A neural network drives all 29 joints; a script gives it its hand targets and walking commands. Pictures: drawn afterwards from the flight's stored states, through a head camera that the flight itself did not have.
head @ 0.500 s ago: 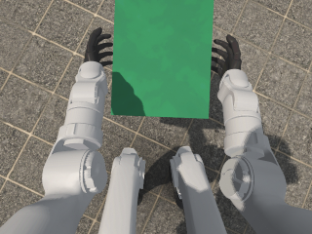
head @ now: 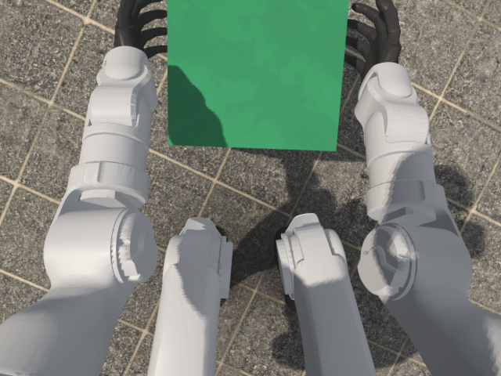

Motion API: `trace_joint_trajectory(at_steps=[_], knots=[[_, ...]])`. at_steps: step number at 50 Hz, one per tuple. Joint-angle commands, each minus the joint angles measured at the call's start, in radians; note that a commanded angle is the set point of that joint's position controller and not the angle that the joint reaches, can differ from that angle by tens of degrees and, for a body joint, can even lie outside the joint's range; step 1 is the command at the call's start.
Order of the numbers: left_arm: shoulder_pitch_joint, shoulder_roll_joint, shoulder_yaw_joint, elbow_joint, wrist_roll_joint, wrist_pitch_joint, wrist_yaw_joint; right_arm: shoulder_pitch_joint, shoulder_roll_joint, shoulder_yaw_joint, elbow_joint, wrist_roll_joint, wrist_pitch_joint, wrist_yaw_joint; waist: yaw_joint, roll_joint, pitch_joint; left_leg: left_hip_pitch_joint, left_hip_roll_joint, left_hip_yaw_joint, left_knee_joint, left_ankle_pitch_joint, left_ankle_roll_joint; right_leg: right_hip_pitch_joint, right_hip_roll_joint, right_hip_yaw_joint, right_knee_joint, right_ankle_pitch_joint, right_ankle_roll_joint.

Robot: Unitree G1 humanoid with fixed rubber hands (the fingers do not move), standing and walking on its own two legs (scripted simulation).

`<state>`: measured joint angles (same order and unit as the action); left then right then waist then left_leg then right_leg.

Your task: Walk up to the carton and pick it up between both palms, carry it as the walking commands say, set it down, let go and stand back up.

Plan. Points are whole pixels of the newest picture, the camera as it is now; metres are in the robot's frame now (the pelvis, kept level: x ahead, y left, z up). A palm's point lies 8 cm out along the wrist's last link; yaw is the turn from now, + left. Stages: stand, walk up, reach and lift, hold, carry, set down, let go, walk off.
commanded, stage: set down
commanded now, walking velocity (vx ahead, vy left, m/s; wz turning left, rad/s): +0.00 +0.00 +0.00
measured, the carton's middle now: (254, 50) +0.57 -0.01 -0.21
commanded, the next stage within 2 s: none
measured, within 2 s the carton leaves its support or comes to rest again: rests again in 1.26 s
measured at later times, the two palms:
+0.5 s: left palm (148, 55) +0.56 +0.16 -0.20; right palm (355, 73) +0.53 -0.16 -0.20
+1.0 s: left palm (152, 59) +0.56 +0.16 -0.24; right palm (348, 76) +0.53 -0.16 -0.23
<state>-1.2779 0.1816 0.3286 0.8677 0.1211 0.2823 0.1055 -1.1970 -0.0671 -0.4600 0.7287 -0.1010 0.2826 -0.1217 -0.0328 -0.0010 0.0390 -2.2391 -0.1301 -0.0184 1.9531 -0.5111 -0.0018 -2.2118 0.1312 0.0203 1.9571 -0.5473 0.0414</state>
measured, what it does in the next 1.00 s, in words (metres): lowers itself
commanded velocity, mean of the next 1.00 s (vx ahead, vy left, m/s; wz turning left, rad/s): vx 0.00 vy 0.00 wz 0.00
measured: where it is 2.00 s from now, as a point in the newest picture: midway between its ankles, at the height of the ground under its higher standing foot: (250, 283)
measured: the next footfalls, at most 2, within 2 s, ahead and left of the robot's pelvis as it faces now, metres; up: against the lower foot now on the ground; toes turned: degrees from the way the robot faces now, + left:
none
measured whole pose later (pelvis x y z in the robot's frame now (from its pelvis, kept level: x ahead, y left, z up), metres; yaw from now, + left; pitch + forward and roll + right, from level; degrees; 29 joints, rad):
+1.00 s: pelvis +0.01 +0.00 -0.07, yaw -1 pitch +33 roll -2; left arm -1.53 0.37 0.07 1.17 -0.12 0.17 0.09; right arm -1.40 -0.20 -0.31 0.96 0.07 0.19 -0.13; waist -0.03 -0.01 0.43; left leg -2.21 -0.08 0.02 2.26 -0.62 0.03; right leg -2.18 0.12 -0.03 2.25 -0.65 0.03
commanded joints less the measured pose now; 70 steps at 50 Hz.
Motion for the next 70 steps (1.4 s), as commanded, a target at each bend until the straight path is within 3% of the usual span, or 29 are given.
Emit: trace_joint_trajectory(at_steps=[1,14,19,28,39,52,62,70], knots=[[-0.588,-0.900,-0.396,-0.063,-0.135,-0.035,-0.277,-0.666,0.825,0.478,-0.038,0.136,-0.024,0.271,-0.011,0.051,-1.177,0.672,0.001,0.044,-0.127,0.294,0.018,0.555,0.010,-0.084,-0.109,0.292,-0.011],[-0.663,-0.838,-0.433,-0.059,-0.189,-0.059,-0.271,-0.729,0.776,0.506,-0.036,0.184,-0.046,0.262,-0.003,0.050,-1.132,0.642,0.010,0.034,-0.023,0.325,0.024,0.515,0.004,-0.082,-0.005,0.311,-0.019],[-0.682,-0.802,-0.431,-0.034,-0.208,-0.081,-0.273,-0.743,0.759,0.508,-0.021,0.188,-0.061,0.253,-0.006,0.017,-1.043,0.604,0.010,0.019,0.019,0.335,0.031,0.494,0.005,-0.076,0.028,0.324,-0.021],[-0.691,-0.734,-0.413,0.042,-0.219,-0.118,-0.274,-0.754,0.706,0.486,0.032,0.200,-0.093,0.245,0.007,0.019,-0.863,0.547,0.011,0.002,0.078,0.339,0.035,0.451,0.008,-0.059,0.082,0.339,-0.030],[-0.768,-0.686,-0.472,0.025,-0.305,-0.152,-0.270,-0.811,0.670,0.510,0.028,0.246,-0.120,0.228,-0.003,0.026,-0.846,0.584,0.011,-0.007,0.138,0.380,0.039,0.501,0.008,-0.049,0.133,0.378,-0.037],[-0.784,-0.662,-0.443,0.089,-0.314,-0.156,-0.276,-0.833,0.644,0.472,0.091,0.242,-0.116,0.251,0.004,0.020,-0.700,0.543,0.019,-0.019,0.147,0.310,0.052,0.433,0.000,-0.045,0.150,0.298,-0.047],[-0.834,-0.630,-0.463,0.075,-0.350,-0.167,-0.282,-0.866,0.618,0.473,0.099,0.257,-0.129,0.256,-0.006,0.021,-0.668,0.547,0.024,-0.028,0.165,0.298,0.056,0.446,-0.007,-0.038,0.166,0.291,-0.055],[-0.831,-0.600,-0.466,0.094,-0.362,-0.173,-0.282,-0.869,0.611,0.475,0.130,0.279,-0.136,0.261,0.004,0.021,-0.619,0.553,0.028,-0.032,0.177,0.300,0.060,0.438,-0.010,-0.033,0.178,0.290,-0.055]])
